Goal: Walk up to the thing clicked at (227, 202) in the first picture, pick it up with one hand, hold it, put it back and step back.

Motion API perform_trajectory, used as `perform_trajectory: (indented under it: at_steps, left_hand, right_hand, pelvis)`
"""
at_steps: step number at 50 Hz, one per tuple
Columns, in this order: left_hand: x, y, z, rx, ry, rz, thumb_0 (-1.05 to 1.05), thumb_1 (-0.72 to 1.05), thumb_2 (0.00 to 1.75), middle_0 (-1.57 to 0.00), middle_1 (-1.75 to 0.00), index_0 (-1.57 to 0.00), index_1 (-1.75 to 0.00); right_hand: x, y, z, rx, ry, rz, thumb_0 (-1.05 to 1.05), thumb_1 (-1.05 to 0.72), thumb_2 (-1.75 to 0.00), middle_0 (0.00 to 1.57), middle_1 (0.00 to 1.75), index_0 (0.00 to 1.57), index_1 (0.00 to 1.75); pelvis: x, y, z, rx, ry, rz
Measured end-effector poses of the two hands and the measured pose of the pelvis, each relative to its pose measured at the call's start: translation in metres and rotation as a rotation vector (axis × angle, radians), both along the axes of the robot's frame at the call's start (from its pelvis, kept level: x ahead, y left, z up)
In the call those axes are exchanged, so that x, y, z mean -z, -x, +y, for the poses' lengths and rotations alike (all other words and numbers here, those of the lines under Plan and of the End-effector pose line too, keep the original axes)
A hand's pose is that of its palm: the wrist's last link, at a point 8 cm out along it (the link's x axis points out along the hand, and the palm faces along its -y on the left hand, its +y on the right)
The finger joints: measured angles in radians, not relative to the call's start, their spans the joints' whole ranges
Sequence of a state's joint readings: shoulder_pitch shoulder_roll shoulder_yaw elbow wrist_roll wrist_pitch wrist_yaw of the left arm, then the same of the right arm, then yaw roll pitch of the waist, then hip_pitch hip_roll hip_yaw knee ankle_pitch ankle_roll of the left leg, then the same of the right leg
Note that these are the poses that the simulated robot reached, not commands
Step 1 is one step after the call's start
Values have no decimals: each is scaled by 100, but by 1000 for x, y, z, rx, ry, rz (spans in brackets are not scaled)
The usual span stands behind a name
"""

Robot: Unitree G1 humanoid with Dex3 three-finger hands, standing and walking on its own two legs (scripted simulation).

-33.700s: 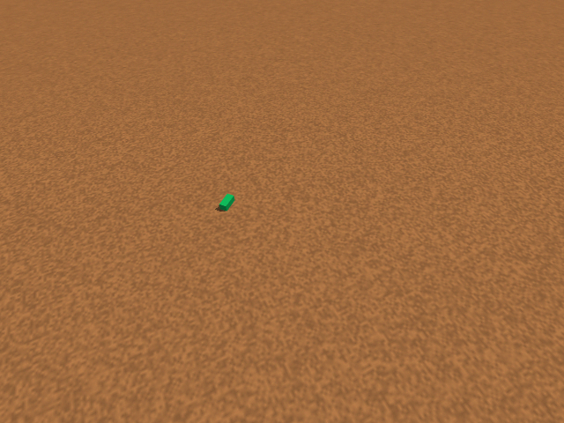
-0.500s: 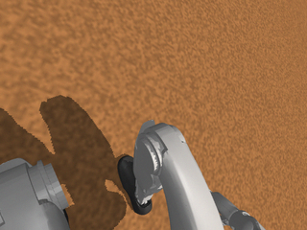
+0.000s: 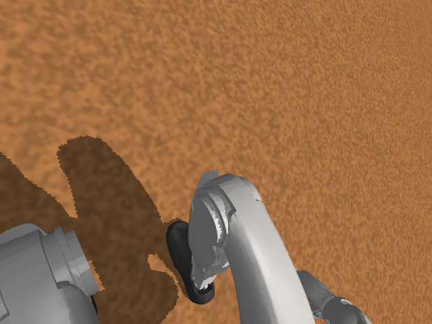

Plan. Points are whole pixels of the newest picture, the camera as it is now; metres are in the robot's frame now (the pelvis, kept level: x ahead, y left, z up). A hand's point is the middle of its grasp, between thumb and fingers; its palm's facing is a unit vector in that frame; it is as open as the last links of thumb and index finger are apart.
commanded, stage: close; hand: left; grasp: from above
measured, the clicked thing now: out of the picture +0.43 +0.43 -0.28
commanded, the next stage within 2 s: settle in 0.64 s
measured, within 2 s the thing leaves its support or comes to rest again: leaves its support in 0.98 s
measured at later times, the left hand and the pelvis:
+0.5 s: hand out of the picture +0.41 +0.42 -0.23, palm faces -0.42 -0.17 -0.89, open 7.3 cm; pelvis +0.00 +0.00 +0.00, yaw +0 degrees
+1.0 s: hand out of the picture +0.42 +0.42 -0.22, palm faces -0.41 -0.16 -0.90, open 7.1 cm; pelvis +0.00 +0.00 +0.00, yaw +0 degrees
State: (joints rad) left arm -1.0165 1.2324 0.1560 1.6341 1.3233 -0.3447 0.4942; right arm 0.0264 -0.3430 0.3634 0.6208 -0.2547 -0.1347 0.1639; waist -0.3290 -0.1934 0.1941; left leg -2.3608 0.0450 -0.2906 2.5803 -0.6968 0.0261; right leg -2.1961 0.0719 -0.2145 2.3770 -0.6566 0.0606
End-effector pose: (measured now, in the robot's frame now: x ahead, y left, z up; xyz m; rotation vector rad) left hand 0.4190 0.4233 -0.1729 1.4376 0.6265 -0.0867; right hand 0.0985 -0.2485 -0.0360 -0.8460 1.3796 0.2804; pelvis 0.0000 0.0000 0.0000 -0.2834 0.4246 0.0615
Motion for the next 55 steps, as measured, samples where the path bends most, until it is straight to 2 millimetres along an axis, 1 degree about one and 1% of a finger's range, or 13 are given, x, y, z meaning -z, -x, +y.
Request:
perform_trajectory:
  at_steps: [10,23,45,50,55]
  left_hand:
    - [1,3,3,1,3,22,0,26,44,-62,-62,-66,-57]
    - [0,5,-1,18,16,-3,0,41,37,-74,-56,-78,-50]
    - [-3,1,-2,1,5,3,0,42,26,-83,-45,-87,-39]
    - [-9,-2,-1,1,4,-12,0,42,24,-85,-43,-89,-37]
    - [-24,-4,3,0,-9,-24,0,43,22,-86,-41,-90,-35]
  right_hand:
    - [0,-1,-1,-4,-4,9,0,-89,-89,20,30,21,30]
    - [0,-3,-3,-14,5,18,0,-89,-89,20,30,21,30]
    - [2,0,-3,5,-7,8,0,-90,-89,20,30,21,30]
    - [1,-2,-3,14,-9,6,0,-90,-89,20,30,21,30]
    - [1,-6,-4,32,-16,-13,0,-90,-89,20,30,21,30]
  pelvis:
    - [-2,0,0,-3,0,3]
    - [-2,0,-2,-1,-4,-3]
    - [-1,-1,-2,-3,-6,8]
    - [-3,-2,-2,-6,-6,17]
    - [-5,-2,-2,-11,-6,30]
